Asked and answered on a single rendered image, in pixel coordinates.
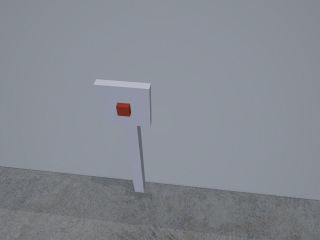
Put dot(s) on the panel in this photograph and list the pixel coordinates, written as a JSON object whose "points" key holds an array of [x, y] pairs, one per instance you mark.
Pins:
{"points": [[138, 95]]}

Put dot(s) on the button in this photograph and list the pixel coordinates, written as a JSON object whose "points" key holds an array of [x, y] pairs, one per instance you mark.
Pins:
{"points": [[123, 109]]}

